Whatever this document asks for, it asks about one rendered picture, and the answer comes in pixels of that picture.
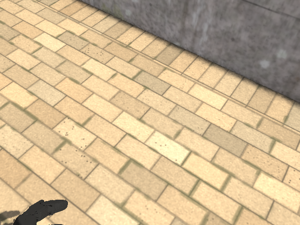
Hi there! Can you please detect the robot left hand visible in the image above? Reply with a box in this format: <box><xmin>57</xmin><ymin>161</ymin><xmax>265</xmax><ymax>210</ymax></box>
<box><xmin>13</xmin><ymin>200</ymin><xmax>68</xmax><ymax>225</ymax></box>

